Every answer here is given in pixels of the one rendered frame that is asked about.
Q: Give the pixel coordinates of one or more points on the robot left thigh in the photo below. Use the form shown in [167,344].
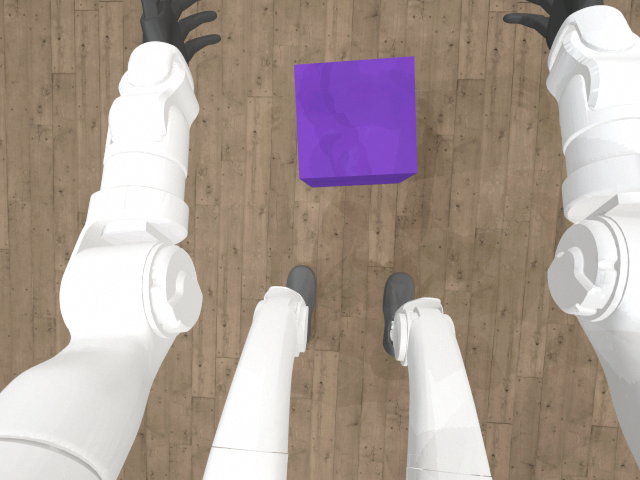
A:
[255,420]

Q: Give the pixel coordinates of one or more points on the robot right upper arm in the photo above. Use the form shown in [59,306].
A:
[595,275]

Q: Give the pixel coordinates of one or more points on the robot left hand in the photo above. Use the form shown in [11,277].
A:
[159,22]

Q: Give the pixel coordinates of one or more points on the carton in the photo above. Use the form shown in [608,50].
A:
[356,122]

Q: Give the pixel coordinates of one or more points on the robot right forearm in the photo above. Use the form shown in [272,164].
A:
[594,66]

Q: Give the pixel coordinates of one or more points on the robot thigh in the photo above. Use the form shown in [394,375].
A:
[255,420]
[444,437]

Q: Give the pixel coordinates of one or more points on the robot left forearm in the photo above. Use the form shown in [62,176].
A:
[141,198]

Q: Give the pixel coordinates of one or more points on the robot right hand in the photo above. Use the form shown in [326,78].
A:
[558,10]

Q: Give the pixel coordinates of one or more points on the robot right thigh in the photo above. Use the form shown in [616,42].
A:
[444,437]

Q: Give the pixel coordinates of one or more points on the robot left upper arm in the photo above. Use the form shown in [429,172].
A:
[76,415]

